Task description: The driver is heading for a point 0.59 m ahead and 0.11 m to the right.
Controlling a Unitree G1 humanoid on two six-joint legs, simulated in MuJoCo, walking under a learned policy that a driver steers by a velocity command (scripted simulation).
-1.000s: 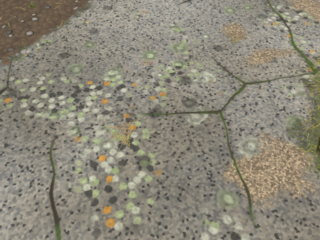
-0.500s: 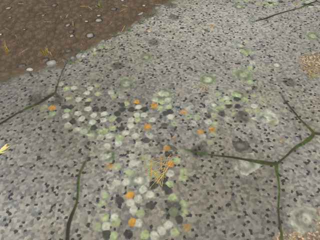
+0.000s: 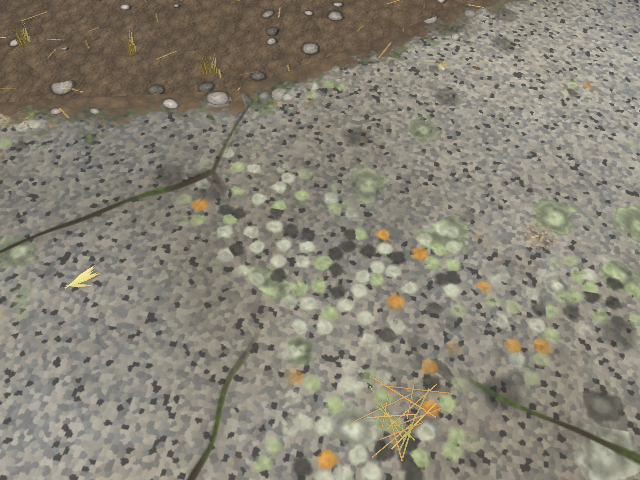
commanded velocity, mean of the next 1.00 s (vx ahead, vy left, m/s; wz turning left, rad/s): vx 0.05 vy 0.00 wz -0.27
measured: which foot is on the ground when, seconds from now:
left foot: down 0.00-0.30, up 0.32-0.58, down 0.60-1.00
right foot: up 0.00-0.24, down 0.26-0.60, up 0.62-1.00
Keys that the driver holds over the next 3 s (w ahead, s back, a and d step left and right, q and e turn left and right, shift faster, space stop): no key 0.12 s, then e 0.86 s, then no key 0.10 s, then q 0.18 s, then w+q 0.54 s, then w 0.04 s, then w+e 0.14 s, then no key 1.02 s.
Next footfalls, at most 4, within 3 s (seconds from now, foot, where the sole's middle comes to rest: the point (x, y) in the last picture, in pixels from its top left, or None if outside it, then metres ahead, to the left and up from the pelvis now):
0.26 right None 0.25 -0.14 -0.78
0.60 left None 0.19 0.10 -0.78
1.04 right None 0.12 -0.15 -0.78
1.58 left None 0.24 0.08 -0.78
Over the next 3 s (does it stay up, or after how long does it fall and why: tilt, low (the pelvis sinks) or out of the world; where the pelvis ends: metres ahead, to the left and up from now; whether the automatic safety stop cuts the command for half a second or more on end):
stays up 0.60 -0.03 -0.01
